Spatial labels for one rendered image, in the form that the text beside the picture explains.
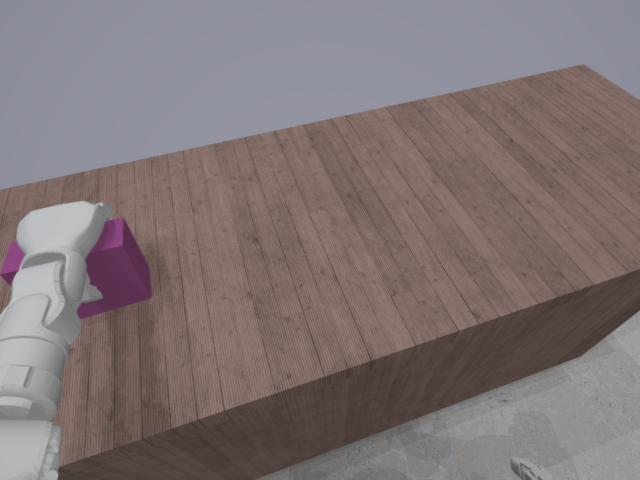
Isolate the table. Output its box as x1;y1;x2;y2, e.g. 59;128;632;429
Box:
0;64;640;480

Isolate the robot right hand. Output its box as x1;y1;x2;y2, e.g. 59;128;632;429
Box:
510;457;552;480

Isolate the robot left upper arm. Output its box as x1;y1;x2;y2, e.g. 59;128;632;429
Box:
0;420;63;480

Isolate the robot left hand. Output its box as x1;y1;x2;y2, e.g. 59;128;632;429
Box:
16;201;114;303

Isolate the sponge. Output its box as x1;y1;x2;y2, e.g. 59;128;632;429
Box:
0;217;152;319

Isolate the robot left forearm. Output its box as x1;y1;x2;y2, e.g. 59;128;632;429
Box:
0;246;87;422

